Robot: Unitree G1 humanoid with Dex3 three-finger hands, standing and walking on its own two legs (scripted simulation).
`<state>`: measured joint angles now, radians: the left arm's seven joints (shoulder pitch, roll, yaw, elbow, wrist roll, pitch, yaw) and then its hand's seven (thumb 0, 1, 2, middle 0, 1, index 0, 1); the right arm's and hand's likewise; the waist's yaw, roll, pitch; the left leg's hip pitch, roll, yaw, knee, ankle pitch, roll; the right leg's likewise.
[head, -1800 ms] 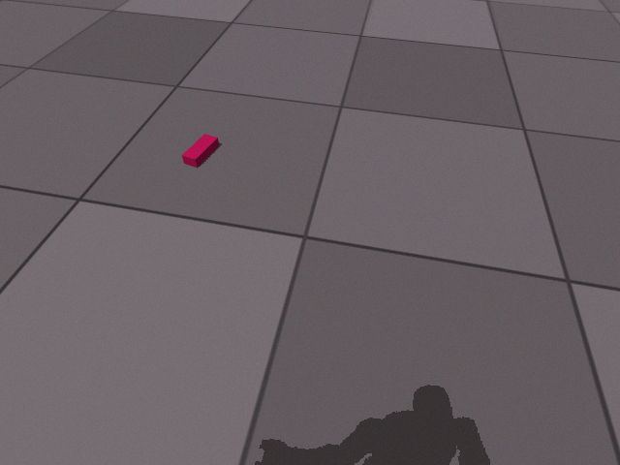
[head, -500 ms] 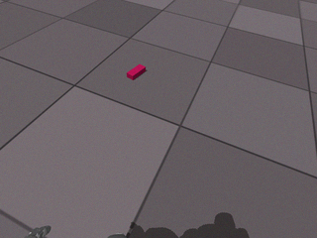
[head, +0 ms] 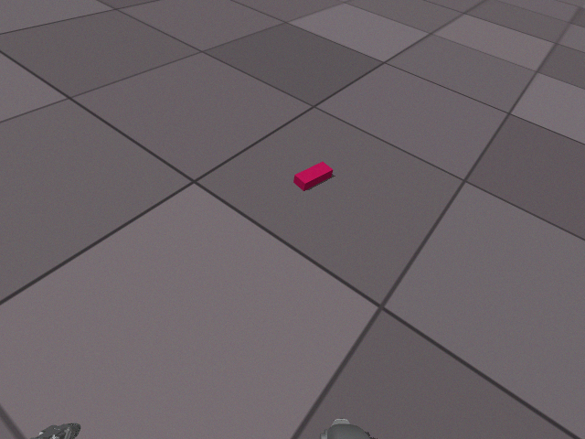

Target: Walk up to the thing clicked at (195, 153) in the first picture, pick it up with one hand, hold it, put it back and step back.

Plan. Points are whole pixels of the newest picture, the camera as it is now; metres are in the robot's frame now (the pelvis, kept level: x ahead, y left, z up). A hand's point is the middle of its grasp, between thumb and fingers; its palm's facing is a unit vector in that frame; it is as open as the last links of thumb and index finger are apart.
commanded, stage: walk up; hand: left
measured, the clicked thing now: (313, 175) +1.52 -0.23 -0.75
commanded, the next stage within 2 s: none
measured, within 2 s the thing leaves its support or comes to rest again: neither
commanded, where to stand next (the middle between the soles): +1.35 -0.64 m, yaw +37 degrees
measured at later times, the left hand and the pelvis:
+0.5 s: hand (181, 397) +0.23 +0.16 -0.16, palm faces +0.28 -0.90 -0.33, open 7.4 cm; pelvis +0.29 -0.12 -0.02, yaw +15 degrees
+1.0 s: hand (251, 241) +0.56 +0.07 -0.15, palm faces +0.35 -0.86 -0.37, open 7.4 cm; pelvis +0.54 -0.25 -0.04, yaw +24 degrees
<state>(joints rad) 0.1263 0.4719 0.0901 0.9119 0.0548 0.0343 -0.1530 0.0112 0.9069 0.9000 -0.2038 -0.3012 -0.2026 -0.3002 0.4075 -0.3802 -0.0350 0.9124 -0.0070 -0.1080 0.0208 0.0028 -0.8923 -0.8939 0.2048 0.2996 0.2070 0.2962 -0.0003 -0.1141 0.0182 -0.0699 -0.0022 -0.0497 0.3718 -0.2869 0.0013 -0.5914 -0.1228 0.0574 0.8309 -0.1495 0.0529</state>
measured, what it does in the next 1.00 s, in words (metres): walks ahead, turning left: right foot, then left foot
